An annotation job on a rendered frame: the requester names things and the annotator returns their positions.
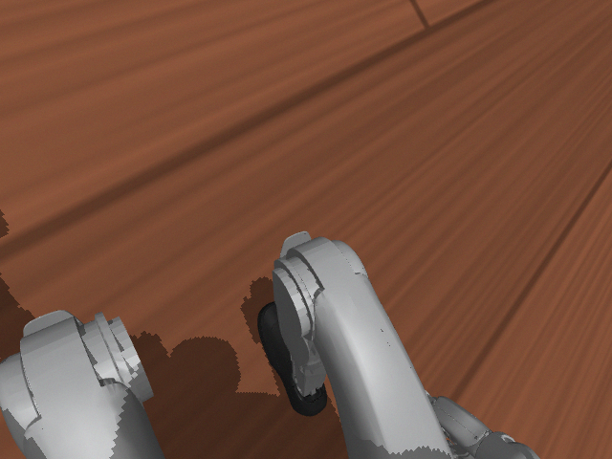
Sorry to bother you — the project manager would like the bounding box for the right robot arm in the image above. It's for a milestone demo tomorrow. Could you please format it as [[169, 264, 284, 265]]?
[[475, 431, 540, 459]]

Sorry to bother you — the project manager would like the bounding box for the right robot hand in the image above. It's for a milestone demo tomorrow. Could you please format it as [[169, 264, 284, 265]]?
[[426, 392, 492, 459]]

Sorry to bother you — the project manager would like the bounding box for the right robot foot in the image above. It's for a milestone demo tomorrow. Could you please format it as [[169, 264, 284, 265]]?
[[257, 302, 327, 416]]

